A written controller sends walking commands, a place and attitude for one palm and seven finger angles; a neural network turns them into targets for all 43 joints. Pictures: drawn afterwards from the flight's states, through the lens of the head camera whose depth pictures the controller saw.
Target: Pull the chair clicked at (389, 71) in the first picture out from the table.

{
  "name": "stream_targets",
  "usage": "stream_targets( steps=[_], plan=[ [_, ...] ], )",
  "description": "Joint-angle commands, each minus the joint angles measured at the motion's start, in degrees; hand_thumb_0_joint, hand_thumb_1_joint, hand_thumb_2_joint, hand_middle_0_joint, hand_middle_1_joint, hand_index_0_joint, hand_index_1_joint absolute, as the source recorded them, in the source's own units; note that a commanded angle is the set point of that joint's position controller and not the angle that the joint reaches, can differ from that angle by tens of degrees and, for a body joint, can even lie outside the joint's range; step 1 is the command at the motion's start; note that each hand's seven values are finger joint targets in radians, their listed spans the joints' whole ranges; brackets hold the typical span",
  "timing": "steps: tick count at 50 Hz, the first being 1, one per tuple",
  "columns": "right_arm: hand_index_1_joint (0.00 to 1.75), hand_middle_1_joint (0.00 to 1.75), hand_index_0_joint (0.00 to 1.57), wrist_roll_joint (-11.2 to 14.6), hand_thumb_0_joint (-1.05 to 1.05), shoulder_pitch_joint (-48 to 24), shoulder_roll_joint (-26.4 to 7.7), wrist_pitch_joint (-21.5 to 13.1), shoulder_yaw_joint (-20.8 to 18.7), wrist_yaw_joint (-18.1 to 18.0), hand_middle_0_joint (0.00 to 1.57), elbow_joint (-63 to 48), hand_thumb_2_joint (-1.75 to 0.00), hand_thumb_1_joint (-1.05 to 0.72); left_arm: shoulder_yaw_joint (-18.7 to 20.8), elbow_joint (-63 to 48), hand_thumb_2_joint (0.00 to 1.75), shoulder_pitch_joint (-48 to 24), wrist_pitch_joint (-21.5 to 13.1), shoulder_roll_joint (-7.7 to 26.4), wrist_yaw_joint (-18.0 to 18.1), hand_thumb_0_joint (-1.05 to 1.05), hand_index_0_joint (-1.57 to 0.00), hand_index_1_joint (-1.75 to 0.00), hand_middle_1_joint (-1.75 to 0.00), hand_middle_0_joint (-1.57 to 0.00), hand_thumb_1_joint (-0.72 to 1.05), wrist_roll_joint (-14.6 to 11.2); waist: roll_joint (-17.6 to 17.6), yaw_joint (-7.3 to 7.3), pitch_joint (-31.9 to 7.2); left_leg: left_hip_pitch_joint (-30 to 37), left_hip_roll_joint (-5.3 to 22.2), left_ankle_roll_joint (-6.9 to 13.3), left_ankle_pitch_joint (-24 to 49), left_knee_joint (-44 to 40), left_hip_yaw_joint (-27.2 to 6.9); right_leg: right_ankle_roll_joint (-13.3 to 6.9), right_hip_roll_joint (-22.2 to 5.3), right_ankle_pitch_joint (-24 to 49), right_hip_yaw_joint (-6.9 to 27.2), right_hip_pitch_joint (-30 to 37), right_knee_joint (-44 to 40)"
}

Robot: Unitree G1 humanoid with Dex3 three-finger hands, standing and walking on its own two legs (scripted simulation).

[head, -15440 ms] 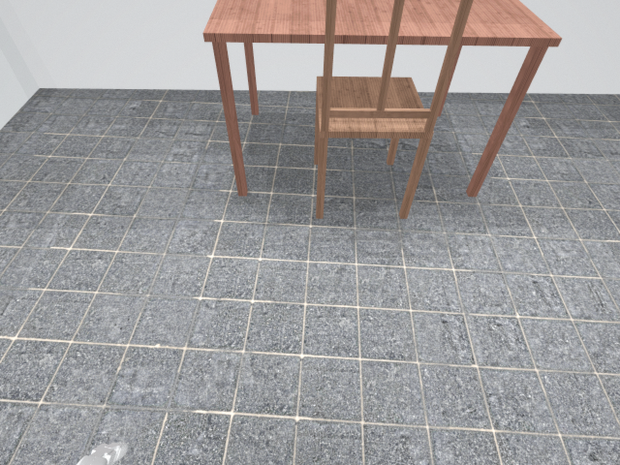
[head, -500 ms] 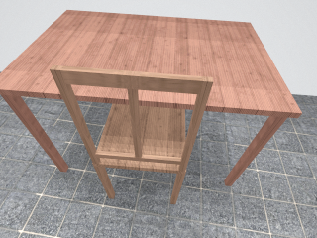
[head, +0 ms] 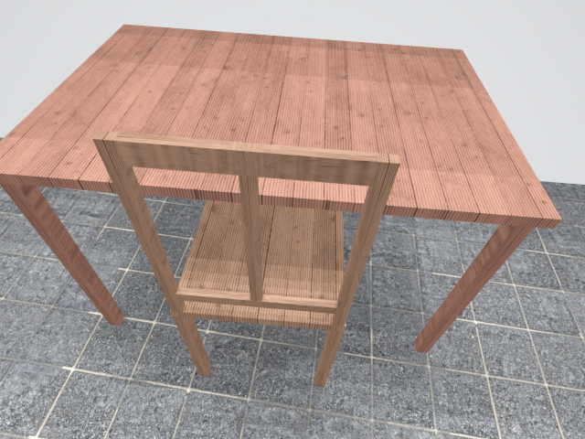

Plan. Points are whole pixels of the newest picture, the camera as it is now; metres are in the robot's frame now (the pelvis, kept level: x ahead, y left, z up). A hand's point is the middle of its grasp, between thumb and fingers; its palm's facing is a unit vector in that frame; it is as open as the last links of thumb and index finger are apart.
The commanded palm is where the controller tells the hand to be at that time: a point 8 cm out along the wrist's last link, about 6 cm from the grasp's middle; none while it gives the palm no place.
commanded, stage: look again from close up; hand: left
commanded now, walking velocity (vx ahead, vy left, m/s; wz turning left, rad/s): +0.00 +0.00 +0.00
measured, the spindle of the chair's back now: (253, 247) +0.44 +0.10 -0.04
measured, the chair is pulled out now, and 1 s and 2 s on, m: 0.00 0.00 0.00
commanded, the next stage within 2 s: none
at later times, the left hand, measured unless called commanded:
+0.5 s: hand out of the picture -0.02 +0.14 -0.18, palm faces +0.03 -0.99 -0.17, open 7.3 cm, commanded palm none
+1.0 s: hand out of the picture -0.03 +0.12 -0.17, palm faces +0.04 -0.99 -0.16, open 7.3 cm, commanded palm none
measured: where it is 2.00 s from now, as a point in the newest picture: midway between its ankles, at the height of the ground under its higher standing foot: outside the picture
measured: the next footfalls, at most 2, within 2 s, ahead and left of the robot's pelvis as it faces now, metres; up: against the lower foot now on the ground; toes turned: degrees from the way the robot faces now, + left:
none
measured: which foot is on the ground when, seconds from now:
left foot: down 0.00-1.00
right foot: down 0.00-1.00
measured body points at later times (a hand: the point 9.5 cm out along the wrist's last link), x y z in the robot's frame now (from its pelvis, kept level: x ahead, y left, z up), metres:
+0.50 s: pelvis +0.00 -0.02 +0.00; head +0.00 -0.02 +0.45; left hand -0.02 +0.19 -0.16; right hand -0.01 -0.24 -0.16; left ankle -0.02 +0.03 -0.74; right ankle -0.01 -0.16 -0.74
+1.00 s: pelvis +0.00 -0.04 +0.00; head +0.00 -0.04 +0.45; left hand -0.03 +0.17 -0.16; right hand -0.01 -0.25 -0.16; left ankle -0.02 +0.03 -0.74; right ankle -0.01 -0.16 -0.74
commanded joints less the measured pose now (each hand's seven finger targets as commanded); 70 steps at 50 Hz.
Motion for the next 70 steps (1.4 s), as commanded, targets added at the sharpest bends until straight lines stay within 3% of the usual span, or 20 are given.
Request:
stream_targets(
  steps=[1,7,10,13,24,27,28,39,42,45,50,70],
  plan=[
    [0.3,0.3,0.2,0.17,0.0,3.68,-6.35,-0.67,-0.96,-0.47,0.2,-1.17,-0.9,-0.9,1.16,-1.37,0.9,4.39,-0.61,4.53,0.19,0.0,-0.2,-0.3,-0.3,-0.2,0.9,0.2,1.48,-0.2,1.67,0.22,12.17,-5.31,16.53,-6.4,-11.43,-3.46,-2.12,6.46,1.75,-2.11,-1.82],
    [0.3,0.3,0.2,0.22,0.0,3.98,-6.1,-0.69,-0.87,-0.46,0.2,-0.6,-0.9,-0.9,1.22,-1.2,0.9,4.59,-0.67,4.39,0.16,0.0,-0.2,-0.3,-0.3,-0.2,0.9,0.18,1.12,-0.05,1.28,0.55,12.21,-5.18,15.75,-6.51,-10.95,-3.49,-2.27,6.89,1.87,-1.8,-2.27],
    [0.3,0.3,0.2,0.2,0.0,3.66,-5.91,-0.56,-0.88,-0.3,0.2,-0.59,-0.9,-0.9,1.28,-1.25,0.9,4.56,-0.67,4.44,0.05,0.0,-0.2,-0.3,-0.3,-0.2,0.9,0.24,-0.01,-0.03,2.39,-1.41,11.8,-4.61,10.44,-7.0,-10.81,-3.67,-2.41,6.49,2.29,-1.71,-2.98],
    [0.3,0.3,0.2,0.29,0.0,4.0,-5.56,-0.57,-0.84,-0.3,0.2,-0.32,-0.9,-0.9,1.3,-1.36,0.9,4.67,-0.66,4.43,0.0,0.0,-0.2,-0.3,-0.3,-0.2,0.9,0.2,1.08,0.09,2.66,-1.62,11.95,-4.56,9.27,-7.73,-11.03,-3.73,-2.25,5.9,2.14,-1.93,-3.07],
    [0.3,0.3,0.2,0.38,0.0,4.28,-4.59,-0.59,-0.6,-0.18,0.2,0.28,-0.9,-0.9,1.1,-0.92,0.9,5.9,-1.18,4.09,0.01,0.0,-0.2,-0.3,-0.3,-0.2,0.9,0.18,-0.57,0.06,2.68,-2.05,11.04,-4.07,8.6,-6.17,-9.69,-4.26,-2.66,8.17,3.45,-1.93,-4.09],
    [0.3,0.3,0.2,0.36,0.0,4.54,-4.3,-0.73,-0.51,-0.2,0.2,0.55,-0.9,-0.9,1.05,-0.82,0.9,6.49,-1.42,3.92,0.06,0.0,-0.2,-0.3,-0.3,-0.2,0.9,0.13,-0.35,0.03,1.1,-0.94,11.04,-4.08,10.52,-5.46,-9.23,-4.4,-2.86,9.68,3.74,-1.43,-3.97],
    [0.3,0.3,0.2,0.44,0.0,4.39,-4.09,-0.59,-0.56,-0.2,0.2,0.51,-0.9,-0.9,1.01,-0.84,0.9,6.32,-1.34,4.14,0.04,0.0,-0.2,-0.3,-0.3,-0.2,0.9,0.12,-0.18,0.05,2.45,-1.79,11.01,-4.04,9.37,-5.66,-9.09,-4.39,-2.57,8.61,3.6,-1.9,-4.31],
    [0.3,0.3,0.2,0.42,0.0,4.38,-3.98,-0.51,-0.49,-0.27,0.2,0.67,-0.9,-0.9,0.91,-0.63,0.9,6.79,-1.37,3.73,-0.02,0.0,-0.2,-0.3,-0.3,-0.2,0.9,0.16,0.89,-0.02,3.05,-2.07,11.07,-4.26,7.37,-5.91,-9.27,-4.51,-2.41,7.23,3.81,-2.81,-4.69],
    [0.3,0.3,0.2,0.43,0.0,4.82,-3.84,-0.67,-0.41,-0.31,0.2,0.77,-0.9,-0.9,0.95,-0.61,0.9,7.07,-1.51,3.63,0.02,0.0,-0.2,-0.3,-0.3,-0.2,0.9,0.13,0.03,0.03,1.62,-1.29,11.17,-4.22,9.29,-5.41,-9.18,-4.5,-2.51,8.52,3.86,-2.07,-4.39],
    [0.3,0.3,0.2,0.44,0.0,4.56,-3.73,-0.5,-0.42,-0.27,0.2,0.74,-0.9,-0.9,0.9,-0.68,0.9,7.11,-1.41,3.55,-0.02,0.0,-0.2,-0.3,-0.3,-0.2,0.9,0.17,0.19,0.08,3.62,-2.55,11.14,-4.24,6.12,-6.16,-9.3,-4.56,-2.36,6.3,3.99,-3.22,-4.93],
    [0.3,0.3,0.2,0.45,0.0,4.9,-3.52,-0.6,-0.35,-0.29,0.2,0.89,-0.9,-0.9,0.91,-0.75,0.9,7.33,-1.59,3.61,-0.01,0.0,-0.2,-0.3,-0.3,-0.2,0.9,0.07,0.02,0.07,2.06,-1.78,11.16,-4.2,8.04,-5.63,-9.15,-4.71,-2.43,7.83,4.21,-2.43,-4.81],
    [0.3,0.3,0.2,0.42,0.0,5.79,-2.77,-0.35,-0.35,-0.29,0.2,1.24,-0.9,-0.9,0.82,-0.84,0.9,7.82,-1.67,3.39,-0.08,0.0,-0.2,-0.3,-0.3,-0.2,0.9,0.0,0.6,0.03,3.26,-2.82,11.0,-4.48,4.37,-5.79,-9.06,-4.98,-1.96,4.67,4.85,-4.09,-5.7]
  ],
)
